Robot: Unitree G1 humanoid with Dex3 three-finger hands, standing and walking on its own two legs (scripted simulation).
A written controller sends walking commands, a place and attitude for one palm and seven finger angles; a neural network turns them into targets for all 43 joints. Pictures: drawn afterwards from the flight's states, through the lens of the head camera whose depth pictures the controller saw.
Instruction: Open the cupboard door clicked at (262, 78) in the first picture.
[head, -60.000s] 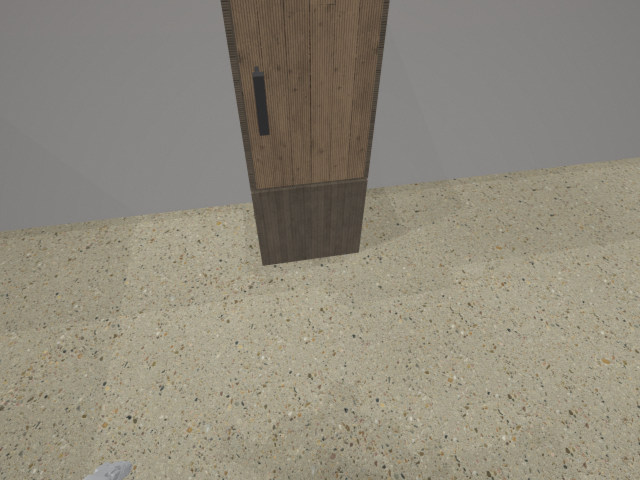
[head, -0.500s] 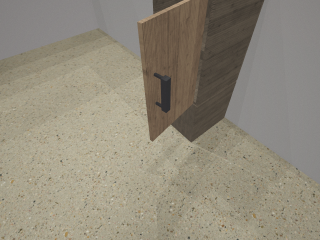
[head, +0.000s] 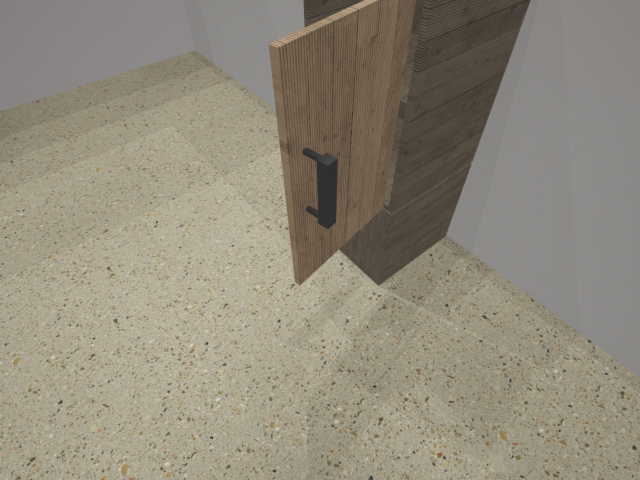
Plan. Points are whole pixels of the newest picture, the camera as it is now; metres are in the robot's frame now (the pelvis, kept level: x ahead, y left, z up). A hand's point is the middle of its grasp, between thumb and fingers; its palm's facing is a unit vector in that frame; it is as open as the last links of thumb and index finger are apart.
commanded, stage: look to check the result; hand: left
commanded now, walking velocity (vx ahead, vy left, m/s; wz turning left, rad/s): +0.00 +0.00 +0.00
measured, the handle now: (318, 188) +0.63 +0.04 -0.03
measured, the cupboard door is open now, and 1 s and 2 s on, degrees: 100 100 100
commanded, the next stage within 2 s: stand and wait in 0.42 s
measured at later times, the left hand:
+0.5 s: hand out of the picture +0.01 +0.16 -0.17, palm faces +0.04 -0.98 -0.21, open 7.4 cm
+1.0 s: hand out of the picture +0.03 +0.17 -0.17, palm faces +0.03 -0.97 -0.23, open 7.4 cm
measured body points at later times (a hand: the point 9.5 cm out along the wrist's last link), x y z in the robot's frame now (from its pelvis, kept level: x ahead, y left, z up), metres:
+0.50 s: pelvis +0.01 -0.01 +0.00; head +0.03 -0.02 +0.45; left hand +0.01 +0.21 -0.16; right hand +0.01 -0.23 -0.17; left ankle +0.01 +0.11 -0.74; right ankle -0.02 -0.08 -0.74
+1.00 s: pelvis +0.03 -0.01 +0.00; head +0.05 -0.03 +0.45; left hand +0.03 +0.22 -0.15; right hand +0.03 -0.24 -0.17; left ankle +0.01 +0.11 -0.74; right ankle -0.02 -0.08 -0.74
